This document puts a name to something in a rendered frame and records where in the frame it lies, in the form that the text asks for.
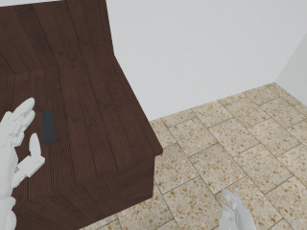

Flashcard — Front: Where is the tap lever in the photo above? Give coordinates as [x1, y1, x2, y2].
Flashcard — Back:
[41, 108, 58, 147]

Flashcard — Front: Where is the counter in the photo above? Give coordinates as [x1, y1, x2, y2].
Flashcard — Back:
[0, 0, 163, 230]

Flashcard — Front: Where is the left robot forearm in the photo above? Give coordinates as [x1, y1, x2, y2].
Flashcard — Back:
[0, 196, 16, 230]

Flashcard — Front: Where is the right robot hand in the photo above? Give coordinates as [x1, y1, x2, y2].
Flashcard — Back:
[219, 189, 257, 230]

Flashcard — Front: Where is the left robot hand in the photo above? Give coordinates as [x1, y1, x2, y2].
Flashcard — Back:
[0, 98, 45, 197]

